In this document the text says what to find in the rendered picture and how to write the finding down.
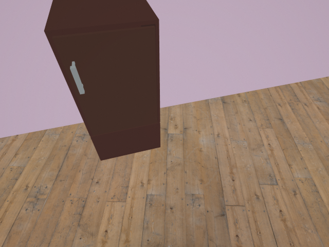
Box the handle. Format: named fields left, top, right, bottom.
left=70, top=61, right=85, bottom=94

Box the cupboard door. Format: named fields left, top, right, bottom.
left=52, top=26, right=158, bottom=135

